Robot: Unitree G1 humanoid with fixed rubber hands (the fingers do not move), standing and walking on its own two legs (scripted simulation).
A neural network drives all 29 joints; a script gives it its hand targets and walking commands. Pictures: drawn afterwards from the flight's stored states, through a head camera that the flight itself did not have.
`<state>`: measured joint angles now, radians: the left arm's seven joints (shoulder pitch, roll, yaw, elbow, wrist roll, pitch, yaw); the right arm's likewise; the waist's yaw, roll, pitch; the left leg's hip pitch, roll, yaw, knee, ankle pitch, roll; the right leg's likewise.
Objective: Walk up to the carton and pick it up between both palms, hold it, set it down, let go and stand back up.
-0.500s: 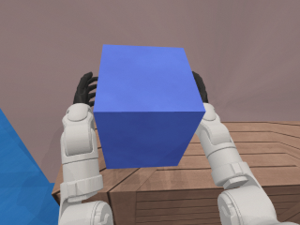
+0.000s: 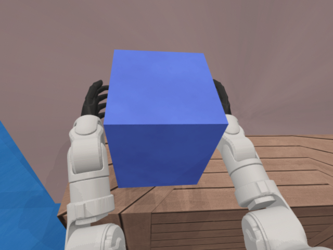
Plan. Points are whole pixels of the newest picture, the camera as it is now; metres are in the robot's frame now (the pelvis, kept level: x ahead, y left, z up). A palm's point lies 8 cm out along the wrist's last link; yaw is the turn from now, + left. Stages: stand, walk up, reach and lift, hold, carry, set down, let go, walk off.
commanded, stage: hold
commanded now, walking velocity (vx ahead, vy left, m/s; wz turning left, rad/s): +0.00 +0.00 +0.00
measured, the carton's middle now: (159, 123) +0.36 +0.01 +0.15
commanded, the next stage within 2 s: none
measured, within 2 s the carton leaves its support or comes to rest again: neither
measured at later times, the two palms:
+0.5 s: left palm (98, 113) +0.37 +0.14 +0.19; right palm (223, 114) +0.37 -0.15 +0.17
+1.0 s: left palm (94, 116) +0.35 +0.15 +0.19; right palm (222, 114) +0.36 -0.14 +0.18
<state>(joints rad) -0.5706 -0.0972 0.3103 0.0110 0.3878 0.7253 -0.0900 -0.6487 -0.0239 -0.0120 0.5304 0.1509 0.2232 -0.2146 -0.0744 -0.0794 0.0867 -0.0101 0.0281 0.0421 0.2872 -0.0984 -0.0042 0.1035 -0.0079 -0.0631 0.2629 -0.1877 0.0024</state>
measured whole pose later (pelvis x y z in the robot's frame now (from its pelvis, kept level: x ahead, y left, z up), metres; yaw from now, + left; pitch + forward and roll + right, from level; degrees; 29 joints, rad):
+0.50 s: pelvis +0.00 +0.00 +0.00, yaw +0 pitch -9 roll +0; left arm -0.60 -0.10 0.31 0.03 0.39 0.72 -0.08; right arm -0.67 -0.02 -0.05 0.54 0.13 0.22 -0.19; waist -0.09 -0.06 0.10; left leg -0.03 0.03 0.05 0.28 -0.09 0.00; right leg 0.08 -0.01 -0.06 0.27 -0.19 0.00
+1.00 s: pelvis +0.00 +0.00 +0.00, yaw +0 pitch -10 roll +0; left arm -0.58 -0.10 0.32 0.02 0.39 0.73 -0.09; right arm -0.66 -0.02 -0.03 0.53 0.14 0.23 -0.21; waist -0.08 -0.06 0.09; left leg -0.02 0.03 0.04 0.28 -0.09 0.00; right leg 0.08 -0.01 -0.06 0.27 -0.19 0.00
